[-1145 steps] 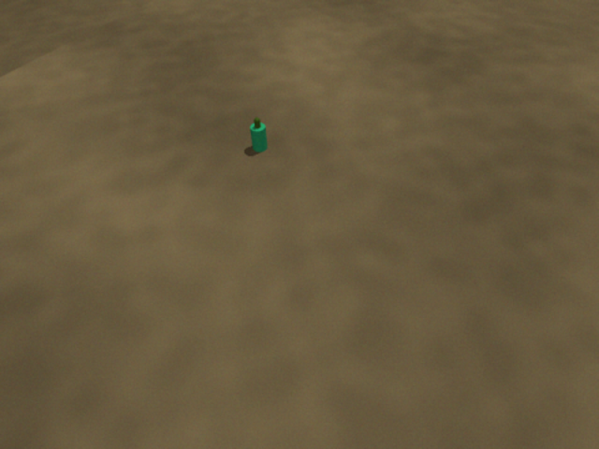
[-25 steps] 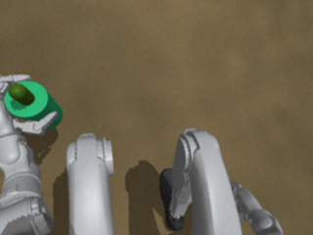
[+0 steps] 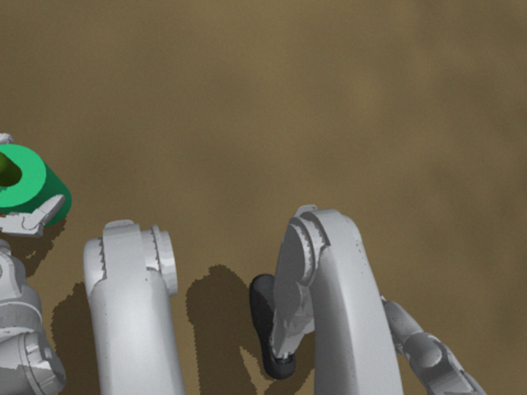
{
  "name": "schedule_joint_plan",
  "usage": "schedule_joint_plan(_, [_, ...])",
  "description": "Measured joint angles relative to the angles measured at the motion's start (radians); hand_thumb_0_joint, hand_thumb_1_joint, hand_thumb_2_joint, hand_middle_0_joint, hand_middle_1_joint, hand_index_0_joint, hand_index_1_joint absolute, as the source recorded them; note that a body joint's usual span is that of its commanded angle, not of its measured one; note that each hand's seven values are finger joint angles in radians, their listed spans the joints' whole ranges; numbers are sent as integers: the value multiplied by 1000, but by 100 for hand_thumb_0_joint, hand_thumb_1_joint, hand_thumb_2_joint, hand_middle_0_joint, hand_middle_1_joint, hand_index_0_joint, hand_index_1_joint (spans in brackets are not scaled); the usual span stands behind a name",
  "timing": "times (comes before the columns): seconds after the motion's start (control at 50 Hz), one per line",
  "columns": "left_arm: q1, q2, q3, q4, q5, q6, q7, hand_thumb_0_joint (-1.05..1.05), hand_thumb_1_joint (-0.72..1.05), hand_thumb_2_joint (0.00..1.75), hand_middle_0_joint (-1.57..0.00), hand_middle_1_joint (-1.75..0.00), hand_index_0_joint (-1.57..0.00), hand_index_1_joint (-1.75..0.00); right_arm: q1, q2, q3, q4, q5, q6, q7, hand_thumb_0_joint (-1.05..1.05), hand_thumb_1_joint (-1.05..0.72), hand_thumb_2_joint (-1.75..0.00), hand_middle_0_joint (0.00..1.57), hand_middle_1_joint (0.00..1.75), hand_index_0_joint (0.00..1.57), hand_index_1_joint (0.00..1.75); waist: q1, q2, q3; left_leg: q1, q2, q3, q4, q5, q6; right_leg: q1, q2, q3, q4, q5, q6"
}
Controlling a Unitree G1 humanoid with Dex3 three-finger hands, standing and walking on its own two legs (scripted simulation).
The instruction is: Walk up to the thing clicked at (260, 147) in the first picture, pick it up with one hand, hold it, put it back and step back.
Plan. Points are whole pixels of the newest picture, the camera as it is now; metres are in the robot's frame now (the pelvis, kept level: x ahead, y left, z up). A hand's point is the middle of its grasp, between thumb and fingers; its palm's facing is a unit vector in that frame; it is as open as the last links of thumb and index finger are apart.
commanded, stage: lower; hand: left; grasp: from the side
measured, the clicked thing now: (20, 184) +0.39 +0.30 -0.12
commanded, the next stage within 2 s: loosen in 1.20 s
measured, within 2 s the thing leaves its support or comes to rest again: rests again in 1.00 s
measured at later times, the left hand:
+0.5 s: hand (26, 189) +0.39 +0.31 -0.17, palm faces +0.44 -0.90 -0.01, open 11.0 cm
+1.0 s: hand (31, 194) +0.39 +0.31 -0.18, palm faces +0.45 -0.89 -0.01, open 11.0 cm
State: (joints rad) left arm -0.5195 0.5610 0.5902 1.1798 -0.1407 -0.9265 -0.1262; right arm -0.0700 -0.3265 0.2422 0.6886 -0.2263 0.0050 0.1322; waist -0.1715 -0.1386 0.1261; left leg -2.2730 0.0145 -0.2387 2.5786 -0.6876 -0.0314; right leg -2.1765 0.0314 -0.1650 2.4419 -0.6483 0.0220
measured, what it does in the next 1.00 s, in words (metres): stands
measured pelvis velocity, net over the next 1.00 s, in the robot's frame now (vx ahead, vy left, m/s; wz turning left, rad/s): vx -0.01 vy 0.01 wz -0.07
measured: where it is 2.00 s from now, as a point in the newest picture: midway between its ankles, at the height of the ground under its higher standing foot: (214, 359)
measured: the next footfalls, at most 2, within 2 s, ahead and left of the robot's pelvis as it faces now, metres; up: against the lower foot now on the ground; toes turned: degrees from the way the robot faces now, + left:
none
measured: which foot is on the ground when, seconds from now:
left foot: down 0.00-1.00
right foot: down 0.00-1.00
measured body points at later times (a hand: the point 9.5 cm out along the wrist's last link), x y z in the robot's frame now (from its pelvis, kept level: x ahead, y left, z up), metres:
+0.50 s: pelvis -0.01 +0.01 -0.01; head +0.22 +0.16 +0.34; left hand +0.36 +0.36 -0.16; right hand +0.17 -0.26 -0.06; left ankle +0.08 +0.13 -0.26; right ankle +0.12 -0.11 -0.26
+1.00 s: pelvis -0.01 +0.01 -0.01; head +0.21 +0.18 +0.33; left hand +0.36 +0.35 -0.18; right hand +0.16 -0.25 -0.05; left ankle +0.08 +0.13 -0.26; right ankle +0.12 -0.11 -0.26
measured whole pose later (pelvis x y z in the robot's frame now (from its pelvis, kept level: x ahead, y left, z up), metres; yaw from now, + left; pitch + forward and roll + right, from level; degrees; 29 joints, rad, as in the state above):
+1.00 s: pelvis -0.01 +0.01 -0.01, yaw -4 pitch +12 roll -16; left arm -0.52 0.74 0.61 1.35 -0.12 -1.08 0.01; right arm -0.18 -0.37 0.43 0.61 -0.34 -0.01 0.15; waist -0.20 -0.26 0.28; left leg -2.22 0.01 -0.35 2.67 -0.69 -0.02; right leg -2.08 0.07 -0.25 2.44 -0.61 0.06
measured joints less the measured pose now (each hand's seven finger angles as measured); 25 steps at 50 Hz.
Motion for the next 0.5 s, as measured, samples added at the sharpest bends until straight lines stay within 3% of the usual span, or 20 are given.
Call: schedule_joint_plan(0.5, [-11, 121, 27, 111, 13, -103, 72, -3, -50, 107, -64, -95, -67, -98, -78, -34, 123, -50, -80, -10, 14, 0, -93, -91, 21, 30, 21, 30, -30, -81, 111, 30, -4, -71, 63, -9, 5, 57, 22, -51, 6, 17, 23])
